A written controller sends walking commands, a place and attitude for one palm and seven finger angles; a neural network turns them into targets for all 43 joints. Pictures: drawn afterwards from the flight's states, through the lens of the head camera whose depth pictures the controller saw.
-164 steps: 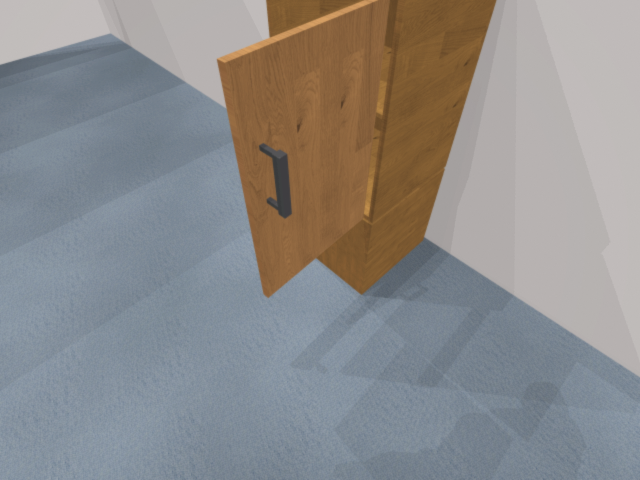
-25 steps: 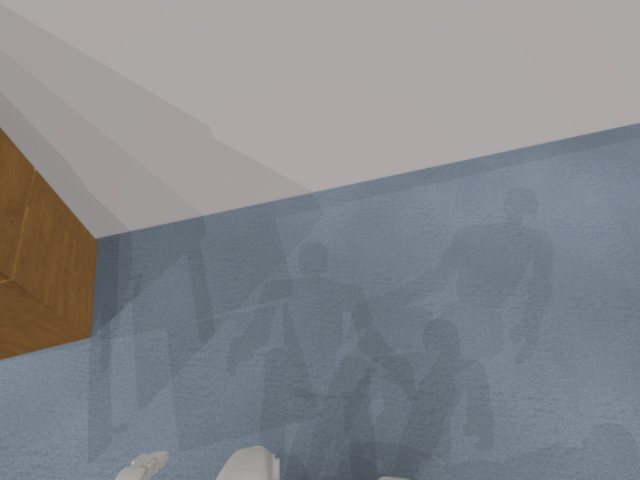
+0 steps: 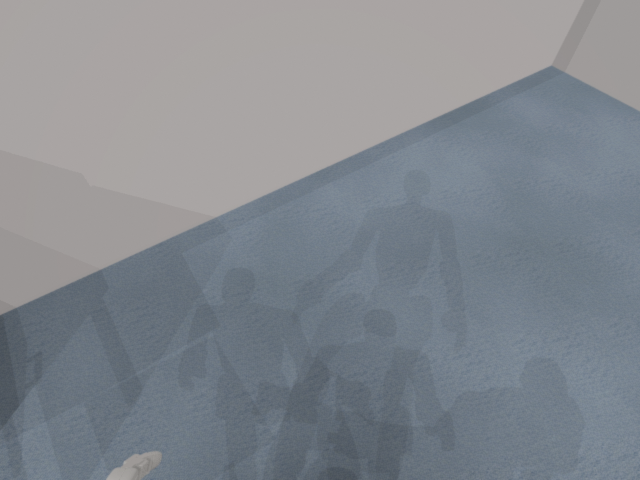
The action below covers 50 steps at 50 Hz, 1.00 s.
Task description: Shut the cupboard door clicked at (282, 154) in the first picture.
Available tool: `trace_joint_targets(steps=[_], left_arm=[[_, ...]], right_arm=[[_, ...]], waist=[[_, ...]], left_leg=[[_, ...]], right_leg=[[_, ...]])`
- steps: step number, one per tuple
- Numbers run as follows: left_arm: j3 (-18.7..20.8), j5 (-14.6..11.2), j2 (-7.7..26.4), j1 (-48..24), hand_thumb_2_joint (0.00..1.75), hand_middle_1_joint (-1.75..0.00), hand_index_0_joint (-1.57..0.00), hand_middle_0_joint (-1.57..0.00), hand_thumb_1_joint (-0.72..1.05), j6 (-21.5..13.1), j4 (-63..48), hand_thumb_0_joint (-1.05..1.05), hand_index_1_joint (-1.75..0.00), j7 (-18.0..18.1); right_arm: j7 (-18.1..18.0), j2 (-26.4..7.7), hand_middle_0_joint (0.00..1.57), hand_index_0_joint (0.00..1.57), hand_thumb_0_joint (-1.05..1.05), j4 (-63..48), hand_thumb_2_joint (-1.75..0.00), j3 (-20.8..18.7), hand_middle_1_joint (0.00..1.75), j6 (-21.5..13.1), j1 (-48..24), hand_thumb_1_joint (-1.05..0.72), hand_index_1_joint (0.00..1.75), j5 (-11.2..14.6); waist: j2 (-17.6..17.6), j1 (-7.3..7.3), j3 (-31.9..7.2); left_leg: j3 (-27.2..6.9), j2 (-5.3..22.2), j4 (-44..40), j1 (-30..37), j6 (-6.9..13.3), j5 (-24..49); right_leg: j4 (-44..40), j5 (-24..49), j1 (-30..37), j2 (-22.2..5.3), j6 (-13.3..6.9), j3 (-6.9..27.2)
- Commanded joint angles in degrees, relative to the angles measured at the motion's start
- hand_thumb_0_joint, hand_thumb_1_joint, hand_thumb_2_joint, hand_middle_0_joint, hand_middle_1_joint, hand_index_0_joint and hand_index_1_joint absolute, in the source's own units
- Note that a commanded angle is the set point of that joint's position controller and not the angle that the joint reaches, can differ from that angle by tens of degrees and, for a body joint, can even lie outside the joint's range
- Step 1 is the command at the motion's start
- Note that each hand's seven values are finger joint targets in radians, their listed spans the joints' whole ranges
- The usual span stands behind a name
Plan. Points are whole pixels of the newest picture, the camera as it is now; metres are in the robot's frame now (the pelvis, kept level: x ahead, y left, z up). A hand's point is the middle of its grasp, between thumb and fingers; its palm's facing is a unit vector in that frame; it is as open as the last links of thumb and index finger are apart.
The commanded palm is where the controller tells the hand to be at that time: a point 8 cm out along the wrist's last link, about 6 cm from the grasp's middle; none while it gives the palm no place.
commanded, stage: walk around to get in front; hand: left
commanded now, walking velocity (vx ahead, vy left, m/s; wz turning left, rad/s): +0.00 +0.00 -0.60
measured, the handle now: out of the picture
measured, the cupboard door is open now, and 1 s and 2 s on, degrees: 93 93 93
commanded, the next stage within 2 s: walk to a spot facing it in 1.82 s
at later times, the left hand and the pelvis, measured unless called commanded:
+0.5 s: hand (210, 461) +0.16 +0.17 -0.15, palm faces -0.27 -0.94 -0.20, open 7.4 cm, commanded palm none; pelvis +0.00 +0.00 +0.02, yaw -18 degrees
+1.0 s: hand (268, 402) +0.25 +0.10 -0.16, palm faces -0.54 -0.82 -0.17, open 7.4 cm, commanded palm none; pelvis +0.10 -0.05 +0.01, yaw -36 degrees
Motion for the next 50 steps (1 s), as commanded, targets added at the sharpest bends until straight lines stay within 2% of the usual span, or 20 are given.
trace_joint_targets(steps=[1, 4, 12, 13, 14, 15, 20, 24, 26, 27, 28, 29, 32, 34, 39, 42, 44, 45, 48, 50], left_arm=[[3.86, 0.08, 13.65, 7.75, 0.90, -0.30, -0.20, -0.20, 0.90, -1.10, -0.98, 0.00, -0.30, 2.76], [2.56, 0.16, 9.62, 1.06, 0.90, -0.30, -0.20, -0.20, 0.90, -1.16, -3.20, 0.00, -0.30, 3.07], [2.50, 0.02, 9.83, -2.25, 0.90, -0.30, -0.20, -0.20, 0.90, -0.31, -3.77, 0.00, -0.30, 2.30], [2.02, -0.38, 7.25, -2.41, 0.90, -0.30, -0.20, -0.20, 0.90, -0.01, -4.52, 0.00, -0.30, 2.10], [1.27, -0.96, 3.69, -0.77, 0.90, -0.30, -0.20, -0.20, 0.90, 0.26, -5.66, 0.00, -0.30, 1.45], [1.53, -0.55, 5.07, -2.62, 0.90, -0.30, -0.20, -0.20, 0.90, -0.12, -6.93, 0.00, -0.30, 0.94], [1.61, -0.09, 2.71, -1.60, 0.90, -0.30, -0.20, -0.20, 0.90, 0.41, -4.51, 0.00, -0.30, -0.45], [0.84, -0.24, 1.91, -3.08, 0.90, -0.30, -0.20, -0.20, 0.90, -0.18, -4.91, 0.00, -0.30, -0.40], [1.03, -0.14, 2.77, 0.46, 0.90, -0.30, -0.20, -0.20, 0.90, -0.67, -3.97, 0.00, -0.30, -0.35], [1.72, 0.06, 5.12, 4.32, 0.90, -0.30, -0.20, -0.20, 0.90, -0.95, -2.55, 0.00, -0.30, -0.27], [3.05, 0.80, 11.47, 7.87, 0.90, -0.30, -0.20, -0.20, 0.90, -1.54, -1.36, 0.00, -0.30, 0.34], [3.93, 0.09, 16.05, 11.86, 0.90, -0.30, -0.20, -0.20, 0.90, -1.48, -0.42, 0.00, -0.30, 1.18], [3.00, 0.06, 11.22, 6.25, 0.90, -0.30, -0.20, -0.20, 0.90, -2.62, -1.14, 0.00, -0.30, 2.27], [2.46, 0.17, 9.58, 4.45, 0.90, -0.30, -0.20, -0.20, 0.90, -3.49, -1.32, 0.00, -0.30, 2.16], [2.82, 0.35, 10.84, 4.77, 0.90, -0.30, -0.20, -0.20, 0.90, -3.90, -0.27, 0.00, -0.30, 1.33], [2.46, 0.14, 8.17, 0.83, 0.90, -0.30, -0.20, -0.20, 0.90, -3.62, -1.05, 0.00, -0.30, 0.94], [0.89, -0.57, 1.52, 0.15, 0.90, -0.30, -0.20, -0.20, 0.90, -3.43, -4.42, 0.00, -0.30, 0.09], [1.51, 0.13, 3.73, -3.30, 0.90, -0.30, -0.20, -0.20, 0.90, -3.93, -5.29, 0.00, -0.30, -0.47], [1.79, 0.92, 2.23, -1.85, 0.90, -0.30, -0.20, -0.20, 0.90, -3.50, -2.49, 0.00, -0.30, -1.68], [1.11, 0.79, 0.30, -0.90, 0.90, -0.30, -0.20, -0.20, 0.90, -2.58, -1.75, 0.00, -0.30, -2.18]], right_arm=[[-0.92, -5.89, 0.20, 0.20, 0.00, -7.25, -0.90, -1.67, 0.30, -0.05, -7.04, -0.90, 0.30, 0.89], [-0.56, -5.78, 0.20, 0.20, 0.00, -4.92, -0.90, -1.58, 0.30, -0.06, -4.97, -0.90, 0.30, 0.72], [-0.75, -4.97, 0.20, 0.20, 0.00, -2.85, -0.90, -1.50, 0.30, -0.98, 2.36, -0.90, 0.30, 1.01], [-1.13, -7.70, 0.20, 0.20, 0.00, -2.40, -0.90, -1.92, 0.30, -1.61, 4.41, -0.90, 0.30, 0.64], [-1.33, -13.83, 0.20, 0.20, 0.00, -2.74, -0.90, -2.96, 0.30, -2.08, 5.11, -0.90, 0.30, -0.45], [-1.82, -16.12, 0.20, 0.20, 0.00, -3.90, -0.90, -3.21, 0.30, -2.11, 5.51, -0.90, 0.30, -0.67], [-1.57, -10.50, 0.20, 0.20, 0.00, -5.07, -0.90, -1.79, 0.30, -2.29, -2.30, -0.90, 0.30, -0.99], [-1.04, -12.05, 0.20, 0.20, 0.00, -3.16, -0.90, -2.81, 0.30, -1.77, 2.24, -0.90, 0.30, -0.81], [-0.61, -12.28, 0.20, 0.20, 0.00, -3.29, -0.90, -3.02, 0.30, -1.40, 1.61, -0.90, 0.30, -0.55], [-0.40, -11.51, 0.20, 0.20, 0.00, -3.78, -0.90, -3.03, 0.30, -1.23, 0.04, -0.90, 0.30, -0.19], [0.07, -7.20, 0.20, 0.20, 0.00, -5.47, -0.90, -2.25, 0.30, -1.19, -1.23, -0.90, 0.30, 0.53], [0.29, -6.28, 0.20, 0.20, 0.00, -8.96, -0.90, -1.20, 0.30, -0.96, -8.56, -0.90, 0.30, 0.26], [0.90, -8.01, 0.20, 0.20, 0.00, -7.93, -0.90, -1.99, 0.30, -1.69, -10.55, -0.90, 0.30, -0.01], [1.46, -6.32, 0.20, 0.20, 0.00, -6.39, -0.90, -1.91, 0.30, -1.92, -8.78, -0.90, 0.30, -0.05], [1.95, -4.27, 0.20, 0.20, 0.00, -5.91, -0.90, -1.65, 0.30, -3.13, -6.89, -0.90, 0.30, 0.31], [0.83, -6.68, 0.20, 0.20, 0.00, -2.62, -0.90, -2.16, 0.30, -4.36, 3.57, -0.90, 0.30, 0.28], [-0.64, -17.08, 0.20, 0.20, 0.00, 0.12, -0.90, -3.83, 0.30, -5.27, 17.70, -0.90, 0.30, -1.52], [-0.68, -16.40, 0.20, 0.20, 0.00, -0.42, -0.90, -3.39, 0.30, -5.16, 15.43, -0.90, 0.30, -1.21], [-0.45, -8.68, 0.20, 0.20, 0.00, -2.33, -0.90, -1.21, 0.30, -5.82, 5.68, -0.90, 0.30, -0.86], [-0.61, -6.85, 0.20, 0.20, 0.00, -1.16, -0.90, -0.66, 0.30, -6.38, 6.45, -0.90, 0.30, -0.54]], waist=[[-15.88, 4.78, -6.99], [-11.82, 1.10, -7.59], [-9.11, -2.58, -6.72], [-2.06, -3.40, -7.13], [14.93, -3.21, -6.56], [13.64, -3.69, -6.01], [11.30, 0.09, -5.65], [11.75, -2.29, -7.81], [10.65, -0.65, -9.06], [6.65, 1.60, -9.95], [-11.72, 3.81, -9.54], [-20.87, 8.28, -6.25], [-15.52, 4.31, -2.68], [-11.66, 1.99, -3.03], [-9.92, 1.37, -3.24], [-4.47, -4.49, -4.37], [20.30, -9.23, -9.63], [9.88, -8.08, -5.36], [8.96, -1.96, 0.66], [10.47, -1.24, -1.62]], left_leg=[[-9.12, -4.65, 26.32, -20.14, 0.09, -11.39], [-9.43, -4.51, 22.99, -15.35, -0.83, -3.14], [-7.13, -8.76, -8.90, 5.18, 0.67, 7.77], [-13.15, -3.56, -17.70, 10.58, 2.65, 6.05], [-30.39, 11.35, -25.23, 13.23, 8.47, 2.65], [-36.22, 19.85, -28.57, 6.42, 14.29, 4.02], [-11.49, 8.19, -20.18, 5.02, 10.17, 26.15], [-7.63, 8.85, -15.35, 8.98, 9.59, 33.74], [-5.20, 8.26, -11.14, 6.32, 6.94, 24.04], [-3.27, 5.96, -5.96, -0.25, 4.36, 12.69], [2.52, -0.85, 7.08, -15.30, 0.57, -5.54], [-2.84, -5.67, 19.37, -25.54, -0.51, -17.24], [-10.54, -3.01, 24.94, -27.11, -0.23, -4.16], [-8.75, -3.63, 19.15, -20.48, -0.88, 0.39], [-5.82, -7.86, 1.49, -7.54, -0.19, 3.03], [-5.07, -7.93, -12.83, 14.00, 0.36, 7.40], [-41.07, 19.46, -29.19, 25.05, 9.87, -16.30], [-44.01, 22.09, -31.72, 17.75, 13.79, -18.56], [-23.36, 12.64, -30.65, 7.96, 9.19, -4.55], [-11.89, 8.92, -28.50, 10.54, 7.93, 10.31]], right_leg=[[-14.04, 25.91, 13.81, -18.91, -13.74, 27.72], [-11.92, 25.38, 9.35, -12.95, -10.95, 18.84], [-9.85, 7.94, -4.08, -7.73, -6.57, 22.42], [-5.15, 1.52, -10.02, -3.47, -3.60, 19.41], [8.45, -11.69, -18.41, 4.93, 0.22, 10.51], [22.69, -18.53, -16.81, 3.82, 1.38, 6.35], [24.38, -11.71, -11.36, -0.22, 2.99, 2.17], [10.03, -10.85, -4.76, 1.86, 2.12, -2.38], [-1.91, -3.90, 3.74, 2.37, 1.16, -3.60], [-9.06, -0.60, 12.13, 0.86, 0.01, -1.43], [-17.36, -3.25, 22.35, -12.84, -5.14, 17.99], [-21.15, -0.46, 20.02, -22.11, -11.72, 33.03], [-20.02, -8.23, 14.12, -16.19, -12.39, 28.63], [-18.74, 1.20, 10.23, -13.15, -11.03, 21.37], [-17.75, -4.03, 4.55, -10.62, -10.79, 21.91], [-9.58, -10.04, -9.24, -5.01, -6.68, 18.60], [25.62, -20.88, -26.13, 6.10, -0.64, 4.40], [33.11, -16.63, -28.09, 0.41, -1.44, 8.65], [38.36, -2.89, -26.25, -4.23, -0.09, 5.85], [33.67, 1.18, -24.45, -4.27, 0.83, 3.64]])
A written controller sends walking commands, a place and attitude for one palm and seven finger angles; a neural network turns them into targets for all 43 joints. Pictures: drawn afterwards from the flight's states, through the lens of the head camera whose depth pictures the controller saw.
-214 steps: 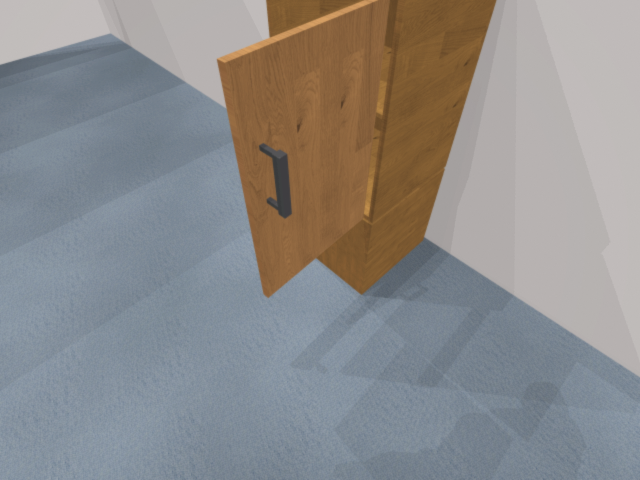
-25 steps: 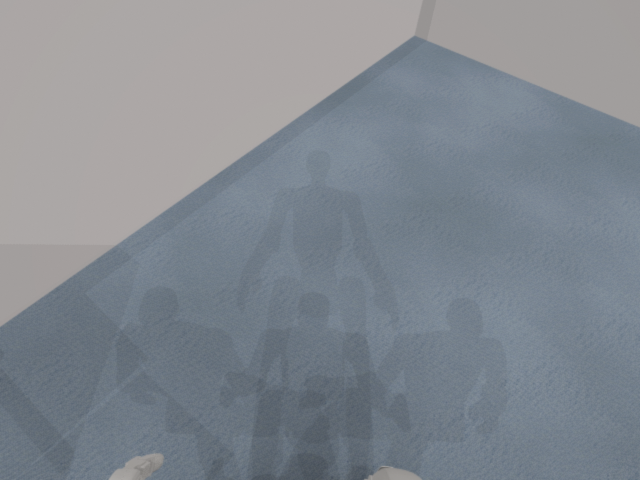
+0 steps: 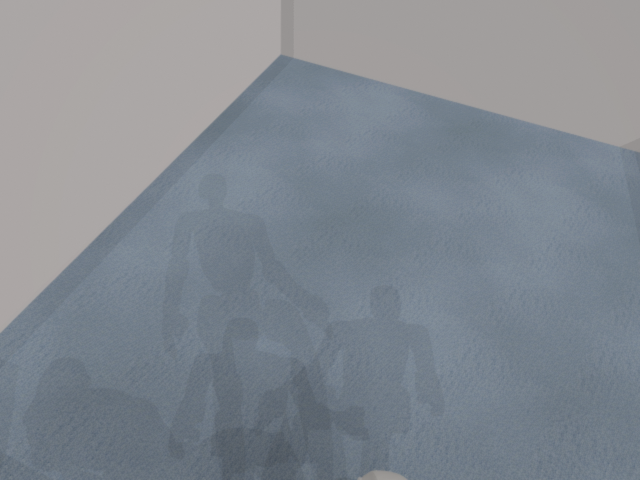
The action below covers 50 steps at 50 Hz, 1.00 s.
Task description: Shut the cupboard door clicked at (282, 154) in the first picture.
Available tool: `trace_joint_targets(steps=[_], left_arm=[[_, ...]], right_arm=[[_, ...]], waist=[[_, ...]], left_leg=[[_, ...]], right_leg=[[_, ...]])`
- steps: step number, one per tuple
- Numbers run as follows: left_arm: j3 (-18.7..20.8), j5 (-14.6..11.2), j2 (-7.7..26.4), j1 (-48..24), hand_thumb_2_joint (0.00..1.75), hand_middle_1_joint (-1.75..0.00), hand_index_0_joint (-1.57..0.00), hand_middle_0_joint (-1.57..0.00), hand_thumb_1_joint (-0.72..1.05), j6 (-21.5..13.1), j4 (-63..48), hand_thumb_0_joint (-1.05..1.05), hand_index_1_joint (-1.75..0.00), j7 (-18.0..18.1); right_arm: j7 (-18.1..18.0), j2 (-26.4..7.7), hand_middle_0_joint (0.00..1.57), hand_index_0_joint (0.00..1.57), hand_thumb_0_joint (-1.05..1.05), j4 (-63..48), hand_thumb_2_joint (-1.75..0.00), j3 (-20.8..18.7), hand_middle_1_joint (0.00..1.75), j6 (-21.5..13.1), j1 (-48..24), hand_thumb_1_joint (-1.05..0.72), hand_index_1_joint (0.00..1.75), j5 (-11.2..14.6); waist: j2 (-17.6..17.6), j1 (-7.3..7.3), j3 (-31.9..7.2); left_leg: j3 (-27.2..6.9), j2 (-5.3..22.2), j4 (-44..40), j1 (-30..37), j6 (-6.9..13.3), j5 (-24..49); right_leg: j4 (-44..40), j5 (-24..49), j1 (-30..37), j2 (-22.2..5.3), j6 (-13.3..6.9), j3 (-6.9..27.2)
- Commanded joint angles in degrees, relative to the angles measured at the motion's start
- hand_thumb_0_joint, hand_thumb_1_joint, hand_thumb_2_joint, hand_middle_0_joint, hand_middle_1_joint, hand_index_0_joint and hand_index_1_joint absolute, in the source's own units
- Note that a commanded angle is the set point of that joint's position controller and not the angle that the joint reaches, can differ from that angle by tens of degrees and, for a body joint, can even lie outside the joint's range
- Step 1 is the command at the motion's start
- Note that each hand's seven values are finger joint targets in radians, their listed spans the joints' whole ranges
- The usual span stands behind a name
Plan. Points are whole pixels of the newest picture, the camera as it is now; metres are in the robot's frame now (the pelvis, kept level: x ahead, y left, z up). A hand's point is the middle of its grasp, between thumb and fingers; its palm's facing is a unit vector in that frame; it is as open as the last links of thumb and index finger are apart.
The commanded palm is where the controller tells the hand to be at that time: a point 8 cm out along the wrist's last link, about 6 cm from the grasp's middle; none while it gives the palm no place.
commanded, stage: walk around to get in front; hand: left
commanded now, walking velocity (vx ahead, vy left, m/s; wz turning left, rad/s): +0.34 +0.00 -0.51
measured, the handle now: out of the picture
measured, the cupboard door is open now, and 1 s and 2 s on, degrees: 93 93 93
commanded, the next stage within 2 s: walk to a spot facing it in 0.82 s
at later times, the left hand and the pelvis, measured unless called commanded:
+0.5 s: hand (278, 363) +0.31 +0.08 -0.15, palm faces -0.18 -0.96 -0.21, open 7.1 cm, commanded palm none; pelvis +0.18 -0.08 +0.01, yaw -12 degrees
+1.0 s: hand (307, 277) +0.49 +0.05 -0.16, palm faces -0.25 -0.95 -0.18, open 7.3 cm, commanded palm none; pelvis +0.39 -0.12 +0.01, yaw -18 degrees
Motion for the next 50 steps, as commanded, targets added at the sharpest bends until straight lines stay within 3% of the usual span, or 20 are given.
trace_joint_targets(steps=[1, 4, 9, 11, 12, 13, 14, 16, 19, 21, 30, 33, 34, 35, 36, 38, 41, 44, 48, 50], left_arm=[[-0.20, 0.01, -0.12, -7.26, 0.90, -0.30, -0.20, -0.20, 0.90, -2.08, -7.80, 0.00, -0.30, -1.30], [-1.07, -0.08, -1.40, -11.39, 0.90, -0.30, -0.20, -0.20, 0.90, -1.91, -8.62, 0.00, -0.30, -1.29], [-0.95, -0.01, -0.60, -15.25, 0.90, -0.30, -0.20, -0.20, 0.90, -2.09, -9.13, 0.00, -0.30, -0.94], [-0.40, 0.03, 1.39, -7.95, 0.90, -0.30, -0.20, -0.20, 0.90, -2.79, -7.07, 0.00, -0.30, -0.49], [0.52, 0.16, 4.31, 2.17, 0.90, -0.30, -0.20, -0.20, 0.90, -3.44, -3.61, 0.00, -0.30, 0.01], [2.61, 0.41, 11.90, 12.33, 0.90, -0.30, -0.20, -0.20, 0.90, -4.21, -0.90, 0.00, -0.30, 1.12], [2.99, -1.19, 15.54, 14.62, 0.90, -0.30, -0.20, -0.20, 0.90, -3.94, -0.12, 0.00, -0.30, 1.83], [1.60, -1.45, 10.63, 3.93, 0.90, -0.30, -0.20, -0.20, 0.90, -3.81, -2.78, 0.00, -0.30, 2.93], [-0.32, -0.84, 4.57, -3.17, 0.90, -0.30, -0.20, -0.20, 0.90, -5.11, -4.01, 0.00, -0.30, 3.11], [-0.31, -0.63, 4.52, -2.86, 0.90, -0.30, -0.20, -0.20, 0.90, -5.77, -2.78, 0.00, -0.30, 3.08], [-0.42, -0.84, 4.79, 3.60, 0.90, -0.30, -0.20, -0.20, 0.90, -6.65, 1.70, 0.00, -0.30, 2.76], [-0.38, -1.03, 4.80, 3.29, 0.90, -0.30, -0.20, -0.20, 0.90, -6.47, 2.44, 0.00, -0.30, 2.97], [-0.52, -1.15, 3.30, 3.06, 0.90, -0.30, -0.20, -0.20, 0.90, -6.39, 2.00, 0.00, -0.30, 2.81], [-1.01, -1.50, 0.63, 4.98, 0.90, -0.30, -0.20, -0.20, 0.90, -6.25, 0.91, 0.00, -0.30, 2.43], [-1.79, -1.29, 0.36, 1.74, 0.90, -0.30, -0.20, -0.20, 0.90, -6.61, -1.46, 0.00, -0.30, 2.10], [-1.05, -0.65, 0.81, -1.99, 0.90, -0.30, -0.20, -0.20, 0.90, -5.96, -1.13, 0.00, -0.30, 2.11], [-0.92, -0.10, -1.26, 1.17, 0.90, -0.30, -0.20, -0.20, 0.90, -4.27, 0.42, 0.00, -0.30, 1.24], [-1.23, -0.23, -2.87, 0.57, 0.90, -0.30, -0.20, -0.20, 0.90, -3.32, 0.10, 0.00, -0.30, 1.00], [-1.78, -0.14, -3.78, -1.80, 0.90, -0.30, -0.20, -0.20, 0.90, -3.70, -0.18, 0.00, -0.30, 1.31], [-1.72, -0.13, -2.99, 0.74, 0.90, -0.30, -0.20, -0.20, 0.90, -4.03, 1.05, 0.00, -0.30, 1.66]], right_arm=[[-0.99, -8.79, 0.20, 0.20, 0.00, 0.77, -0.90, -2.20, 0.30, -1.06, 7.79, -0.90, 0.30, 0.41], [-0.50, -8.91, 0.20, 0.20, 0.00, 2.93, -0.90, -2.60, 0.30, -0.78, 10.52, -0.90, 0.30, 0.23], [-0.11, -9.02, 0.20, 0.20, 0.00, 4.72, -0.90, -2.77, 0.30, 0.14, 11.62, -0.90, 0.30, -0.22], [0.03, -9.83, 0.20, 0.20, 0.00, 4.70, -0.90, -2.80, 0.30, 0.48, 9.80, -0.90, 0.30, -0.01], [0.26, -9.43, 0.20, 0.20, 0.00, 4.26, -0.90, -2.52, 0.30, 0.38, 7.99, -0.90, 0.30, 0.57], [0.84, -5.60, 0.20, 0.20, 0.00, 2.25, -0.90, -1.62, 0.30, 0.21, 6.65, -0.90, 0.30, 1.83], [0.64, -5.20, 0.20, 0.20, 0.00, -0.34, -0.90, -1.68, 0.30, 0.15, 2.91, -0.90, 0.30, 2.04], [0.48, -6.49, 0.20, 0.20, 0.00, 1.25, -0.90, -2.83, 0.30, 0.62, 0.40, -0.90, 0.30, 1.50], [0.80, -3.84, 0.20, 0.20, 0.00, 5.38, -0.90, -2.37, 0.30, 2.26, 5.71, -0.90, 0.30, 0.37], [1.19, -2.54, 0.20, 0.20, 0.00, 6.26, -0.90, -2.32, 0.30, 2.59, 7.25, -0.90, 0.30, 0.48], [2.52, -2.84, 0.20, 0.20, 0.00, 1.02, -0.90, -2.42, 0.30, 0.92, -6.50, -0.90, 0.30, 0.71], [1.97, -4.55, 0.20, 0.20, 0.00, 3.08, -0.90, -2.81, 0.30, 0.20, -1.56, -0.90, 0.30, 0.45], [1.39, -7.29, 0.20, 0.20, 0.00, 5.39, -0.90, -3.48, 0.30, -0.23, 5.16, -0.90, 0.30, 0.16], [0.71, -12.87, 0.20, 0.20, 0.00, 7.38, -0.90, -4.78, 0.30, -0.50, 13.71, -0.90, 0.30, -0.82], [0.20, -15.59, 0.20, 0.20, 0.00, 7.72, -0.90, -4.94, 0.30, 0.22, 18.29, -0.90, 0.30, -0.44], [0.05, -10.58, 0.20, 0.20, 0.00, 6.08, -0.90, -3.91, 0.30, 0.39, 10.65, -0.90, 0.30, 0.15], [-0.35, -5.93, 0.20, 0.20, 0.00, 5.53, -0.90, -2.68, 0.30, -0.79, 4.56, -0.90, 0.30, 0.44], [-0.12, -6.12, 0.20, 0.20, 0.00, 6.71, -0.90, -2.71, 0.30, -0.84, 5.06, -0.90, 0.30, 0.49], [0.03, -5.83, 0.20, 0.20, 0.00, 8.51, -0.90, -2.67, 0.30, 0.22, 6.73, -0.90, 0.30, 0.56], [-0.06, -5.86, 0.20, 0.20, 0.00, 9.16, -0.90, -2.43, 0.30, 0.83, 6.54, -0.90, 0.30, 0.76]], waist=[[13.46, -2.44, -0.54], [11.16, -3.44, -0.54], [12.07, -3.68, 2.50], [9.07, 0.67, -1.77], [3.90, 5.59, -6.47], [-11.83, 10.10, -13.37], [-14.48, 9.83, -13.78], [-6.18, 4.71, -5.37], [-5.46, -1.75, -1.71], [-4.02, -2.99, -2.27], [-2.42, 0.32, 1.51], [0.59, -3.14, 0.90], [5.62, -5.99, -1.94], [15.94, -8.19, -8.07], [17.89, -9.50, -8.69], [11.08, -6.20, -1.90], [10.05, -1.56, 0.15], [10.66, -0.88, -0.05], [7.95, -1.42, 2.39], [8.10, -0.06, 0.40]], left_leg=[[-6.92, 13.47, -19.03, 11.65, 4.42, 7.73], [-0.88, 13.27, -18.85, 11.20, 4.77, 11.28], [2.13, 15.03, -17.24, 8.28, 4.64, 11.52], [4.66, 13.43, -5.70, 7.02, 3.08, 21.35], [7.40, 10.11, 7.01, -0.21, 1.11, 24.10], [9.35, 3.24, 27.41, -17.70, -1.62, 1.51], [1.11, -0.99, 41.70, -27.06, -2.41, -20.41], [-6.90, 4.49, 44.33, -27.07, -2.07, -9.20], [-5.82, 5.40, 33.11, -17.12, -3.27, -1.23], [-4.51, 4.31, 26.98, -14.49, -3.42, 0.72], [-3.55, 1.19, 5.44, -13.33, -1.98, 5.36], [-1.39, -1.52, -2.62, 0.46, -0.73, 6.35], [-5.74, 0.85, -5.19, 12.74, 1.43, 4.56], [-23.77, 14.30, -9.36, 25.36, 7.33, -1.19], [-36.61, 23.13, -16.35, 26.19, 12.25, -4.02], [-30.88, 20.73, -20.35, 12.13, 10.44, -12.78], [-15.62, 15.41, -22.14, 5.41, 6.82, -3.64], [-5.57, 12.82, -22.47, 3.22, 6.76, 3.01], [-3.49, 10.93, -19.24, 0.60, 7.41, 6.95], [-3.22, 8.55, -13.65, -0.80, 5.97, 7.72]], right_leg=[[-2.27, 6.82, -12.93, -4.95, 1.09, -1.30], [-14.59, 8.38, -8.43, -4.35, 0.86, -4.58], [-25.73, 7.59, 0.75, -2.39, -0.60, -7.84], [-32.14, 6.61, 13.88, 0.45, -2.51, -9.59], [-34.54, 7.30, 29.78, 0.74, -4.35, -7.94], [-41.30, -0.26, 46.05, -15.24, -9.67, 14.38], [-50.25, 6.28, 45.41, -25.09, -14.14, 32.08], [-53.11, -1.44, 29.58, -22.08, -13.17, 25.09], [-54.47, 11.51, 15.85, -14.38, -9.86, 8.65], [-54.57, 13.43, 15.01, -12.56, -10.23, 5.73], [-54.59, 11.91, 22.07, -13.84, -10.39, 8.09], [-45.64, 19.18, 18.06, -11.22, -8.07, 5.60], [-34.17, 21.65, 10.65, -7.85, -6.08, 2.62], [-16.71, 8.44, -1.63, -1.09, -3.08, -3.55], [-1.44, -9.10, -8.73, 2.38, -2.19, -2.58], [8.30, -2.27, -12.40, -3.01, -2.31, 1.66], [2.21, 4.83, -8.47, -5.70, -0.83, 1.55], [-11.66, 7.23, -2.69, -6.08, -0.13, -1.84], [-26.50, 10.67, 5.67, -3.96, 0.84, -6.40], [-32.42, 13.26, 13.87, -1.89, 1.16, -8.66]])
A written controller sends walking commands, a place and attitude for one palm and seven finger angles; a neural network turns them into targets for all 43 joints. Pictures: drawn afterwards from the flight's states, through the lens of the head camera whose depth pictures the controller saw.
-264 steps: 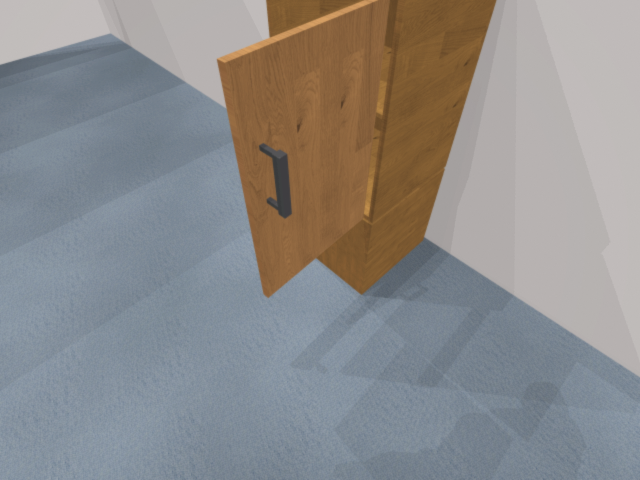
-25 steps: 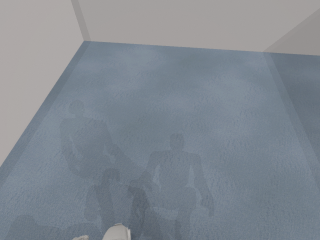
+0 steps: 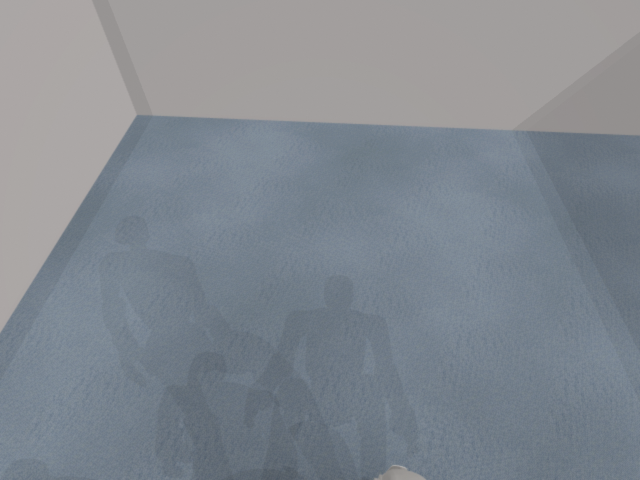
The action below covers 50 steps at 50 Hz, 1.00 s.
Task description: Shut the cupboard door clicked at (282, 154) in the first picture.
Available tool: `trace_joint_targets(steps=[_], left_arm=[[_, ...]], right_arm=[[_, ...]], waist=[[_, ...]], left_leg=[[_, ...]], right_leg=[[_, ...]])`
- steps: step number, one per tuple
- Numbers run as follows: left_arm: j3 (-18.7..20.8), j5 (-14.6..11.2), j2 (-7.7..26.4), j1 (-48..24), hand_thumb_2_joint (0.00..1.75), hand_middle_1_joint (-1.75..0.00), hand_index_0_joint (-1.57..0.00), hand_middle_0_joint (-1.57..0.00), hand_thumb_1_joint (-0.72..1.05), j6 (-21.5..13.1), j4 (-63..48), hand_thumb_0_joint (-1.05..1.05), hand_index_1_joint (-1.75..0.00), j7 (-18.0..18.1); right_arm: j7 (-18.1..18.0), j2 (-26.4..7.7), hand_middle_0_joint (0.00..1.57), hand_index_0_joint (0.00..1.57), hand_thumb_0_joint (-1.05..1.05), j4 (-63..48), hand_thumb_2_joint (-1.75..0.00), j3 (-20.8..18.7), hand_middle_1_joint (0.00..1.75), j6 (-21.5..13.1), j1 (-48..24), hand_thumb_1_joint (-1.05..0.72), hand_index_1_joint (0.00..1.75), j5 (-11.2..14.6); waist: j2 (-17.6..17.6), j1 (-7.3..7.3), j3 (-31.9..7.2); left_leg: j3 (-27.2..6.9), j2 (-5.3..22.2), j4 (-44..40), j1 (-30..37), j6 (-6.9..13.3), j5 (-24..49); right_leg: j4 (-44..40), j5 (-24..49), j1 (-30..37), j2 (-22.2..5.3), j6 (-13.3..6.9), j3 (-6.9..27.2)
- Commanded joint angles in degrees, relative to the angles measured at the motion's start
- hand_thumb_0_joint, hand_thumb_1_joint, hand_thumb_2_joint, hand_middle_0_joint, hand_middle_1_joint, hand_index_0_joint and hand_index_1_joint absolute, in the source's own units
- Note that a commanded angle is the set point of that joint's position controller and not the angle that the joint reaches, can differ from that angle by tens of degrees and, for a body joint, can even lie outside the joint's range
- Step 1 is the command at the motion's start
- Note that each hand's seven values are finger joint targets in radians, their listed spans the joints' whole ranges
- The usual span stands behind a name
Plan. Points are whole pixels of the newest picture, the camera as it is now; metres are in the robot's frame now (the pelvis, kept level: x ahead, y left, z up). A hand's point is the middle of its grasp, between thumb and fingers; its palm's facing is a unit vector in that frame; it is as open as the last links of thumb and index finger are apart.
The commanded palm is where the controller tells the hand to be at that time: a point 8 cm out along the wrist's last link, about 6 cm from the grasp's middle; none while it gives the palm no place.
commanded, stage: walk to a spot facing it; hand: left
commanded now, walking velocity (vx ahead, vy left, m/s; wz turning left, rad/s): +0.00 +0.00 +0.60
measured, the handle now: out of the picture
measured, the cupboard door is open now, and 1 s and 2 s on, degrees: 93 93 93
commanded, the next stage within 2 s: none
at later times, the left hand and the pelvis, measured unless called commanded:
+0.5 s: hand (196, 472) +0.16 +0.20 -0.19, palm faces +0.31 -0.93 -0.20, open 7.3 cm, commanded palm none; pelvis +0.12 -0.02 -0.02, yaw +16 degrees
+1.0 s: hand out of the picture +0.08 +0.12 -0.18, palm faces +0.60 -0.77 -0.23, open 7.4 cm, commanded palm none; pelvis +0.18 -0.06 -0.01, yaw +36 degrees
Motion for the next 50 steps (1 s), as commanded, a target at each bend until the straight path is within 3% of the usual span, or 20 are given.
trace_joint_targets(steps=[1, 2, 3, 4, 6, 9, 15, 16, 17, 18, 19, 24, 30, 31, 33, 34, 38, 46, 49, 50], left_arm=[[0.15, 0.09, 3.17, 4.22, 0.90, -0.30, -0.20, -0.20, 0.90, -1.78, -1.12, 0.00, -0.30, 0.32], [0.77, 0.08, 6.63, 7.59, 0.90, -0.30, -0.20, -0.20, 0.90, -2.35, -0.10, 0.00, -0.30, 0.77], [1.67, 0.24, 11.68, 11.11, 0.90, -0.30, -0.20, -0.20, 0.90, -2.65, 0.90, 0.00, -0.30, 1.34], [2.11, -0.13, 15.29, 13.10, 0.90, -0.30, -0.20, -0.20, 0.90, -2.12, 0.64, 0.00, -0.30, 1.64], [2.03, -0.35, 11.71, 7.63, 0.90, -0.30, -0.20, -0.20, 0.90, -1.91, -0.76, 0.00, -0.30, 2.95], [1.17, -0.04, 8.63, 0.91, 0.90, -0.30, -0.20, -0.20, 0.90, -1.68, -3.26, 0.00, -0.30, 3.33], [1.88, -0.37, 9.35, -3.56, 0.90, -0.30, -0.20, -0.20, 0.90, -0.37, -5.82, 0.00, -0.30, 2.98], [1.70, -0.58, 8.35, -3.55, 0.90, -0.30, -0.20, -0.20, 0.90, 0.16, -6.36, 0.00, -0.30, 2.83], [1.39, -1.17, 5.56, -3.02, 0.90, -0.30, -0.20, -0.20, 0.90, 0.95, -8.19, 0.00, -0.30, 2.58], [0.70, -1.10, 4.87, -6.53, 0.90, -0.30, -0.20, -0.20, 0.90, 1.38, -11.12, 0.00, -0.30, 2.60], [0.82, -0.52, 5.76, -8.83, 0.90, -0.30, -0.20, -0.20, 0.90, 1.56, -12.21, 0.00, -0.30, 2.42], [1.04, -0.81, 5.43, -5.83, 0.90, -0.30, -0.20, -0.20, 0.90, 1.62, -9.86, 0.00, -0.30, 1.97], [1.02, -1.07, 6.37, -0.83, 0.90, -0.30, -0.20, -0.20, 0.90, 1.31, -10.69, 0.00, -0.30, 2.09], [1.48, -0.87, 7.85, 2.60, 0.90, -0.30, -0.20, -0.20, 0.90, 0.86, -10.42, 0.00, -0.30, 2.21], [2.97, 0.55, 17.69, 4.47, 0.90, -0.30, -0.20, -0.20, 0.90, 0.21, -10.97, 0.00, -0.30, 2.88], [2.21, 0.18, 16.20, 2.71, 0.90, -0.30, -0.20, -0.20, 0.90, 0.02, -11.76, 0.00, -0.30, 3.20], [0.64, -0.24, 10.43, -1.46, 0.90, -0.30, -0.20, -0.20, 0.90, -0.48, -12.59, 0.00, -0.30, 3.35], [1.85, 0.11, 14.12, 4.56, 0.90, -0.30, -0.20, -0.20, 0.90, -0.26, -10.09, 0.00, -0.30, 3.38], [2.30, -0.74, 14.78, 2.15, 0.90, -0.30, -0.20, -0.20, 0.90, -0.24, -10.55, 0.00, -0.30, 2.90], [2.16, -1.06, 13.12, 1.28, 0.90, -0.30, -0.20, -0.20, 0.90, -0.01, -11.74, 0.00, -0.30, 2.62]], right_arm=[[-0.09, -6.75, 0.20, 0.20, 0.00, -1.19, -0.90, -0.94, 0.30, -0.06, 1.80, -0.90, 0.30, 0.64], [0.03, -5.14, 0.20, 0.20, 0.00, -1.33, -0.90, -0.48, 0.30, 0.04, 1.80, -0.90, 0.30, 1.03], [0.52, -2.47, 0.20, 0.20, 0.00, -2.07, -0.90, -0.05, 0.30, 0.31, 2.99, -0.90, 0.30, 1.24], [0.49, -2.89, 0.20, 0.20, 0.00, -3.38, -0.90, -0.32, 0.30, 1.12, 2.76, -0.90, 0.30, 1.31], [0.15, -4.09, 0.20, 0.20, 0.00, -4.10, -0.90, -0.95, 0.30, 1.69, -0.98, -0.90, 0.30, 1.45], [0.80, -1.89, 0.20, 0.20, 0.00, -3.45, -0.90, -0.49, 0.30, 2.64, -1.15, -0.90, 0.30, 1.33], [1.70, -2.36, 0.20, 0.20, 0.00, -4.78, -0.90, -0.58, 0.30, 3.64, 1.35, -0.90, 0.30, 0.63], [1.84, -4.71, 0.20, 0.20, 0.00, -4.81, -0.90, -1.20, 0.30, 3.45, 3.51, -0.90, 0.30, 0.52], [1.47, -10.96, 0.20, 0.20, 0.00, -5.72, -0.90, -2.57, 0.30, 3.04, 5.74, -0.90, 0.30, -0.06], [0.56, -15.79, 0.20, 0.20, 0.00, -6.25, -0.90, -3.63, 0.30, 3.17, 7.32, -0.90, 0.30, -0.37], [0.02, -16.53, 0.20, 0.20, 0.00, -6.95, -0.90, -3.90, 0.30, 3.08, 6.52, -0.90, 0.30, -0.28], [-0.67, -13.11, 0.20, 0.20, 0.00, -10.32, -0.90, -2.89, 0.30, 2.25, -4.16, -0.90, 0.30, 0.05], [0.12, -15.21, 0.20, 0.20, 0.00, -13.14, -0.90, -4.22, 0.30, 3.97, -9.22, -0.90, 0.30, 0.33], [0.33, -14.41, 0.20, 0.20, 0.00, -14.03, -0.90, -4.23, 0.30, 4.22, -11.26, -0.90, 0.30, 0.70], [1.37, -8.77, 0.20, 0.20, 0.00, -17.38, -0.90, -3.29, 0.30, 4.38, -13.48, -0.90, 0.30, 1.22], [1.57, -10.63, 0.20, 0.20, 0.00, -17.08, -0.90, -3.61, 0.30, 4.82, -13.48, -0.90, 0.30, 0.87], [2.33, -8.54, 0.20, 0.20, 0.00, -14.36, -0.90, -2.86, 0.30, 5.76, -13.57, -0.90, 0.30, 0.94], [2.81, -6.94, 0.20, 0.20, 0.00, -15.40, -0.90, -1.22, 0.30, 5.07, -18.14, -0.90, 0.30, 1.40], [2.35, -9.79, 0.20, 0.20, 0.00, -13.87, -0.90, -1.81, 0.30, 4.45, -10.99, -0.90, 0.30, 0.87], [2.09, -14.60, 0.20, 0.20, 0.00, -12.81, -0.90, -3.11, 0.30, 3.96, -6.15, -0.90, 0.30, 0.34]], waist=[[3.80, 1.92, -0.42], [-0.94, 3.66, -2.20], [-11.20, 4.78, -4.59], [-14.39, 5.79, -6.87], [-18.45, 4.47, -5.57], [-10.12, 1.25, -5.94], [-6.13, -1.99, -3.41], [0.15, -3.18, -4.72], [17.97, -4.21, -5.42], [20.87, -6.47, -6.40], [11.58, -5.87, -6.71], [10.06, -1.35, -7.72], [10.64, 0.06, -7.47], [7.76, 1.89, -7.44], [-19.65, 3.65, -4.65], [-14.62, 2.69, -3.80], [-11.61, -0.43, -2.96], [-11.74, 2.87, -6.28], [-8.13, -1.70, -8.71], [1.61, -4.40, -12.19]], left_leg=[[-5.41, 6.97, -1.11, -11.48, 4.88, 4.85], [-3.45, 3.56, 5.45, -17.23, 2.46, -1.47], [0.24, -2.41, 15.26, -24.33, 0.01, -14.22], [-1.98, -2.54, 28.01, -24.01, -0.31, -25.56], [-8.27, 1.21, 41.91, -28.35, -0.55, -19.56], [-8.16, 2.45, 35.60, -22.06, -1.60, -14.97], [-1.74, -1.07, 11.92, -9.36, -1.67, 1.01], [-4.84, 0.05, 5.93, -3.75, -1.04, 6.25], [-24.03, 12.02, -1.00, -0.96, 5.01, 17.60], [-37.50, 21.81, -5.64, -0.83, 12.81, 23.39], [-37.70, 21.34, -5.90, -2.43, 14.14, 15.28], [-21.22, 10.96, -0.54, -1.17, 9.08, 29.69], [-22.48, 7.61, 2.49, -8.54, 7.69, 21.41], [-21.21, 4.96, 5.73, -12.69, 5.45, 14.86], [-9.47, -7.58, 32.10, -28.71, -1.86, -21.16], [-13.49, -4.65, 41.87, -27.96, -1.07, -19.23], [-10.64, -2.34, 44.61, -28.19, -3.22, -10.06], [-4.00, -3.93, 17.69, -18.78, -1.96, -9.30], [-3.13, -4.84, 4.67, -4.34, 0.03, 3.32], [-13.12, 3.70, 1.93, 7.98, 4.09, 19.33]], right_leg=[[-12.98, 5.53, 19.33, 2.83, 0.55, -3.14], [-15.52, 8.38, 27.49, -2.37, -0.44, 2.75], [-20.17, 9.50, 32.87, -14.04, -4.42, 13.75], [-26.79, 4.91, 30.74, -21.94, -9.27, 19.69], [-26.70, 15.21, 28.44, -21.85, -11.38, 17.84], [-23.61, 23.79, 20.87, -18.15, -8.43, 3.12], [-16.35, 8.66, 12.43, -14.32, -3.25, -6.05], [-9.90, 2.13, 8.91, -12.57, -1.26, -7.12], [2.58, -14.98, -0.26, -4.81, 3.25, -9.16], [15.46, -28.06, -5.79, 0.02, 4.23, -2.95], [22.52, -23.44, -7.24, 0.05, 3.55, 1.80], [17.44, -12.95, -4.56, 0.55, 4.65, 3.67], [-8.23, -6.42, 12.97, 4.89, 3.76, 0.27], [-17.04, -0.36, 18.84, 3.80, 3.42, 0.96], [-29.82, 7.47, 22.53, -22.46, -7.03, 25.68], [-27.97, 8.38, 18.22, -21.99, -9.62, 22.51], [-21.83, 29.51, 21.81, -12.62, -6.37, 4.92], [-15.33, 40.64, 30.45, -14.86, -6.07, -0.38], [-4.59, 37.81, 23.01, -13.85, -2.08, -5.06], [6.55, 21.57, 11.06, -10.34, 1.39, -6.99]])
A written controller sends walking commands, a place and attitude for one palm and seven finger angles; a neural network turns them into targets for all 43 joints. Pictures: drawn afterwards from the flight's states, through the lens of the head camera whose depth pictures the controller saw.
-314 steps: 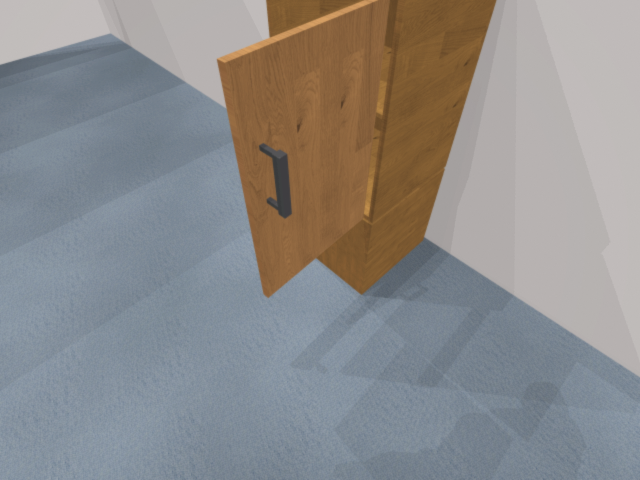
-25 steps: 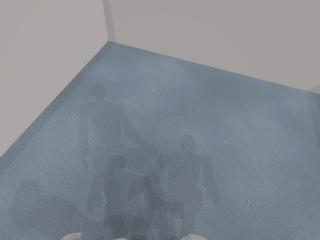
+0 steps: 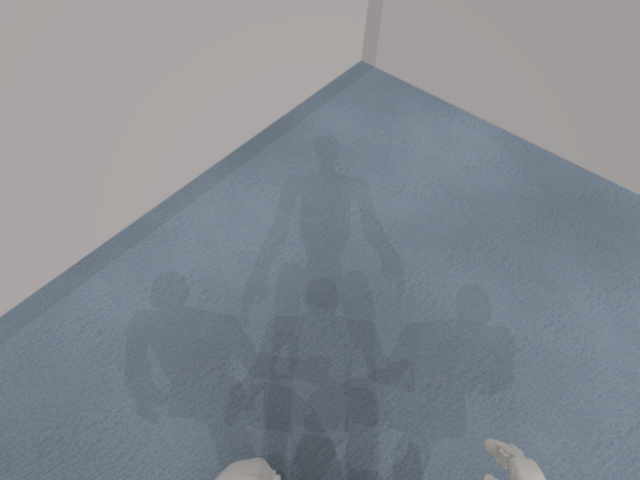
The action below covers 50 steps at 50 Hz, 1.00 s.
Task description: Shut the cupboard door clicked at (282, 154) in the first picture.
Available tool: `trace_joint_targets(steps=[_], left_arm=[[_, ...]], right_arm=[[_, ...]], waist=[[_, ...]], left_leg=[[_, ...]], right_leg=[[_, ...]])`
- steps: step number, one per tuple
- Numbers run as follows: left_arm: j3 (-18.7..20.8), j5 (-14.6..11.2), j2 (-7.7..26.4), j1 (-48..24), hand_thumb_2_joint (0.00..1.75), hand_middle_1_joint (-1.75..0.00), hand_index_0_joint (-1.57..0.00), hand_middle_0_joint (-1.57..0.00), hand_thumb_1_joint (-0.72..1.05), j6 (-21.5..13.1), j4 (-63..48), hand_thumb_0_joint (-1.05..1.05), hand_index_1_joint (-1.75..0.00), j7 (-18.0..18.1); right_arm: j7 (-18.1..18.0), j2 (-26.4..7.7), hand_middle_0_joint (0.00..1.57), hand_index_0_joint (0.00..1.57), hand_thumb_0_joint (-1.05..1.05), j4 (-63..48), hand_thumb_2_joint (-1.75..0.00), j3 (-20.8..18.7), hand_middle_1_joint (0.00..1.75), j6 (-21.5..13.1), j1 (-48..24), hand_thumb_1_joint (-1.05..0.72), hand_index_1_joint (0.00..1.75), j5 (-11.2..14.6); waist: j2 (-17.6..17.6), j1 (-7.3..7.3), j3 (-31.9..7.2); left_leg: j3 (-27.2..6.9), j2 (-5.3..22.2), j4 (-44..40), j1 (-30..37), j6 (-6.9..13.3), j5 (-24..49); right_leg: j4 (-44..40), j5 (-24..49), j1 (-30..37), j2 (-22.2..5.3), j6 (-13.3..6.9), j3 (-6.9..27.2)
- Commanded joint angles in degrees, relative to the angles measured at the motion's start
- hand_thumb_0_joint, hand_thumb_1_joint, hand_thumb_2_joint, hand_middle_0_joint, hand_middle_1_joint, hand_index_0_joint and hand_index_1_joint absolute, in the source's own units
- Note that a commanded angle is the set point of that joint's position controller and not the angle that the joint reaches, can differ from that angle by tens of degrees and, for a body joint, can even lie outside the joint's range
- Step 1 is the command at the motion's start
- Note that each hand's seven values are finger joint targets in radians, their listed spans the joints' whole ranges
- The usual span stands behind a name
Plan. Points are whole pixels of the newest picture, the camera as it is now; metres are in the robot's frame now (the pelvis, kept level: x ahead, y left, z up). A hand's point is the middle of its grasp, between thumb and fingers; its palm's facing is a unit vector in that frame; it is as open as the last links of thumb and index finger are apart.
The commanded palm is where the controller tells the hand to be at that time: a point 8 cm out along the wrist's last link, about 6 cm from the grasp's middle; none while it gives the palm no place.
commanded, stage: walk to a spot facing it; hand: left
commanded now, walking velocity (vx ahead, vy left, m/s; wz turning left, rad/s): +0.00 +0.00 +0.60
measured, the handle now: out of the picture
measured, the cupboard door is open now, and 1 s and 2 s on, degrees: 93 93 93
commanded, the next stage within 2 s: none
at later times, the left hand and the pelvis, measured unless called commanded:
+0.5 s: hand out of the picture +0.07 +0.17 -0.15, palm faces +0.28 -0.92 -0.26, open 7.3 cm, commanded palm none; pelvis +0.02 -0.05 +0.00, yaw +18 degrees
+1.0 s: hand out of the picture -0.01 +0.19 -0.15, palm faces +0.58 -0.77 -0.26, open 7.4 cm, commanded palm none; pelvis +0.03 -0.05 +0.01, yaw +35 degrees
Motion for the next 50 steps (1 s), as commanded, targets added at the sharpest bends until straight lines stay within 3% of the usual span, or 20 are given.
trace_joint_targets(steps=[1, 2, 4, 8, 12, 15, 16, 17, 18, 19, 22, 27, 31, 32, 33, 34, 36, 40, 45, 50], left_arm=[[2.07, -0.91, 6.81, -3.11, 0.90, -0.30, -0.20, -0.20, 0.90, -0.66, -7.28, 0.00, -0.30, -0.09], [2.21, -0.33, 8.42, -6.50, 0.90, -0.30, -0.20, -0.20, 0.90, 0.47, -9.21, 0.00, -0.30, 0.36], [2.61, -0.32, 7.33, -8.25, 0.90, -0.30, -0.20, -0.20, 0.90, 1.15, -7.45, 0.00, -0.30, 0.54], [2.82, -0.27, 6.41, -4.86, 0.90, -0.30, -0.20, -0.20, 0.90, 1.82, -5.45, 0.00, -0.30, -0.31], [2.43, -0.36, 5.65, -6.23, 0.90, -0.30, -0.20, -0.20, 0.90, 1.58, -6.74, 0.00, -0.30, -0.35], [2.70, -0.51, 6.02, -2.10, 0.90, -0.30, -0.20, -0.20, 0.90, 0.84, -6.19, 0.00, -0.30, -0.24], [3.17, -0.34, 7.76, 0.39, 0.90, -0.30, -0.20, -0.20, 0.90, 0.31, -5.93, 0.00, -0.30, -0.06], [4.13, 0.43, 12.14, 2.73, 0.90, -0.30, -0.20, -0.20, 0.90, -0.41, -5.83, 0.00, -0.30, 0.47], [4.60, 0.95, 16.51, 2.03, 0.90, -0.30, -0.20, -0.20, 0.90, -0.42, -6.47, 0.00, -0.30, 0.70], [3.88, 0.60, 15.91, -0.22, 0.90, -0.30, -0.20, -0.20, 0.90, -0.30, -7.53, 0.00, -0.30, 0.76], [2.42, 0.36, 9.63, -8.35, 0.90, -0.30, -0.20, -0.20, 0.90, -0.18, -8.96, 0.00, -0.30, 1.07], [3.22, 0.61, 12.09, -1.34, 0.90, -0.30, -0.20, -0.20, 0.90, -0.76, -6.28, 0.00, -0.30, 1.10], [3.71, 0.19, 12.89, -1.64, 0.90, -0.30, -0.20, -0.20, 0.90, -0.33, -5.28, 0.00, -0.30, 0.60], [3.76, -0.37, 12.14, -2.51, 0.90, -0.30, -0.20, -0.20, 0.90, 0.02, -5.94, 0.00, -0.30, 0.36], [3.24, -0.77, 8.45, -2.44, 0.90, -0.30, -0.20, -0.20, 0.90, 0.51, -7.80, 0.00, -0.30, -0.06], [2.00, -0.43, 6.32, -6.69, 0.90, -0.30, -0.20, -0.20, 0.90, 0.81, -10.34, 0.00, -0.30, 0.00], [2.28, -0.19, 6.79, -11.40, 0.90, -0.30, -0.20, -0.20, 0.90, 1.47, -9.49, 0.00, -0.30, 0.36], [2.76, -0.13, 6.63, -6.33, 0.90, -0.30, -0.20, -0.20, 0.90, 1.90, -5.85, 0.00, -0.30, -0.49], [2.35, -0.38, 5.97, -7.96, 0.90, -0.30, -0.20, -0.20, 0.90, 1.66, -6.85, 0.00, -0.30, -0.30], [2.65, -0.69, 6.61, -2.64, 0.90, -0.30, -0.20, -0.20, 0.90, 0.76, -6.17, 0.00, -0.30, 0.09]], right_arm=[[-0.84, -16.44, 0.20, 0.20, 0.00, -2.40, -0.90, -4.05, 0.30, -2.52, 13.07, -0.90, 0.30, -0.63], [-1.40, -17.08, 0.20, 0.20, 0.00, -1.33, -0.90, -4.03, 0.30, -2.15, 15.49, -0.90, 0.30, -0.10], [-2.68, -13.90, 0.20, 0.20, 0.00, -2.60, -0.90, -3.48, 0.30, -2.51, 9.95, -0.90, 0.30, -0.33], [-2.66, -11.13, 0.20, 0.20, 0.00, -3.68, -0.90, -2.54, 0.30, -2.89, 4.62, -0.90, 0.30, -0.60], [-2.26, -11.67, 0.20, 0.20, 0.00, -3.65, -0.90, -3.25, 0.30, -2.37, 4.73, -0.90, 0.30, -0.92], [-2.09, -11.64, 0.20, 0.20, 0.00, -4.45, -0.90, -3.75, 0.30, -1.89, 2.84, -0.90, 0.30, -0.62], [-1.88, -10.59, 0.20, 0.20, 0.00, -4.99, -0.90, -3.71, 0.30, -1.84, 1.91, -0.90, 0.30, -0.26], [-1.51, -7.08, 0.20, 0.20, 0.00, -5.90, -0.90, -3.28, 0.30, -1.87, 2.59, -0.90, 0.30, 0.24], [-1.12, -5.04, 0.20, 0.20, 0.00, -7.47, -0.90, -3.00, 0.30, -1.95, 1.84, -0.90, 0.30, 0.24], [-0.69, -6.59, 0.20, 0.20, 0.00, -7.08, -0.90, -3.08, 0.30, -1.54, 3.39, -0.90, 0.30, -0.17], [-0.11, -5.51, 0.20, 0.20, 0.00, -4.12, -0.90, -3.08, 0.30, -0.60, 4.40, -0.90, 0.30, -0.32], [0.25, -2.66, 0.20, 0.20, 0.00, -4.23, -0.90, -1.35, 0.30, -1.42, 0.95, -0.90, 0.30, 0.34], [0.03, -4.21, 0.20, 0.20, 0.00, -3.84, -0.90, -1.44, 0.30, -1.86, 4.89, -0.90, 0.30, 0.27], [-0.03, -6.58, 0.20, 0.20, 0.00, -3.10, -0.90, -2.06, 0.30, -2.24, 8.59, -0.90, 0.30, 0.07], [-0.44, -13.56, 0.20, 0.20, 0.00, -2.75, -0.90, -3.70, 0.30, -2.79, 12.62, -0.90, 0.30, -0.61], [-1.08, -17.25, 0.20, 0.20, 0.00, -1.61, -0.90, -4.57, 0.30, -2.46, 16.84, -0.90, 0.30, -0.49], [-2.47, -14.87, 0.20, 0.20, 0.00, -1.68, -0.90, -4.06, 0.30, -2.75, 14.82, -0.90, 0.30, -0.58], [-2.76, -10.71, 0.20, 0.20, 0.00, -3.25, -0.90, -2.58, 0.30, -3.09, 6.79, -0.90, 0.30, -0.57], [-2.42, -11.39, 0.20, 0.20, 0.00, -2.85, -0.90, -3.31, 0.30, -2.53, 7.78, -0.90, 0.30, -0.81], [-2.16, -11.04, 0.20, 0.20, 0.00, -4.06, -0.90, -3.91, 0.30, -1.80, 4.71, -0.90, 0.30, -0.51]], waist=[[20.33, -7.76, -17.30], [10.83, -8.15, -16.37], [14.73, -5.83, -12.40], [10.47, -2.06, -10.42], [11.85, -2.47, -9.35], [11.98, -0.28, -9.82], [9.25, 1.29, -10.00], [-3.04, 2.35, -11.43], [-16.30, 2.88, -10.32], [-10.80, 1.46, -10.16], [-12.81, -2.74, -6.31], [-7.71, 0.91, -9.30], [-7.85, -1.21, -10.65], [-2.61, -3.60, -12.48], [14.61, -5.59, -15.00], [19.57, -7.88, -14.93], [13.84, -6.90, -12.24], [12.32, -2.32, -9.88], [11.05, -3.39, -9.96], [11.12, -0.81, -10.41]], left_leg=[[-29.27, 23.87, -13.27, 27.20, 14.81, 49.53], [-28.66, 26.07, -12.72, 23.93, 18.31, 48.12], [-24.62, 19.34, -14.82, 16.08, 14.83, 36.92], [-18.43, 12.88, -16.42, 9.58, 11.19, 26.45], [-20.63, 11.45, -16.18, 5.00, 10.68, 20.17], [-22.05, 9.24, -12.47, -0.97, 8.86, 17.79], [-20.63, 6.66, -9.21, -5.29, 6.59, 13.02], [-14.95, 0.47, 1.28, -13.62, 2.72, 0.86], [-7.10, -4.63, 17.46, -16.27, -0.33, -15.95], [-9.46, -1.79, 27.90, -13.50, 0.46, -14.08], [-7.96, 1.96, 33.55, -13.73, -1.11, -5.97], [-1.84, 0.70, 10.78, -8.32, -1.87, -7.85], [-0.39, -0.37, -5.41, 2.54, -0.39, 1.86], [-2.76, 1.03, -11.79, 11.06, 0.81, 10.88], [-22.91, 15.80, -14.33, 20.92, 7.88, 28.11], [-32.85, 24.97, -16.01, 20.64, 15.79, 40.77], [-29.95, 20.24, -16.67, 14.48, 14.78, 27.89], [-19.84, 12.13, -17.88, 9.35, 10.40, 21.30], [-22.74, 11.64, -17.26, 8.38, 11.07, 18.98], [-25.55, 8.49, -12.83, 0.78, 9.09, 18.76]], right_leg=[[29.96, -13.88, -21.18, 0.65, 4.80, 5.15], [34.29, -15.90, -23.72, 1.02, 4.31, 12.67], [35.50, -9.11, -24.02, 0.88, 4.54, 15.95], [27.45, -2.64, -17.57, 2.91, 4.40, 14.88], [14.01, -2.92, -10.60, 5.55, 3.95, 12.99], [0.52, 4.10, 0.38, 7.84, 3.43, 11.67], [-6.97, 8.42, 6.44, 6.25, 3.02, 12.85], [-16.21, 6.58, 13.33, -5.48, -0.26, 24.87], [-20.29, 9.62, 8.68, -19.73, -7.25, 37.06], [-19.62, 5.25, 1.49, -19.71, -9.97, 33.85], [-16.77, 15.81, -1.37, -11.07, -6.74, 19.58], [-9.29, 40.04, 9.73, -12.07, -7.00, 13.08], [-2.26, 35.53, 5.79, -11.54, -3.47, 9.29], [4.30, 29.18, -0.41, -10.25, -0.79, 7.07], [17.48, 4.12, -15.53, -2.50, 4.01, 4.20], [27.54, -17.84, -22.86, 1.57, 4.82, 9.31], [34.53, -10.07, -25.18, 1.08, 4.25, 15.56], [29.10, -0.83, -19.83, 2.35, 4.32, 15.38], [16.28, -2.23, -14.16, 5.14, 4.01, 14.13], [-1.87, 4.76, 0.79, 8.13, 2.90, 12.64]])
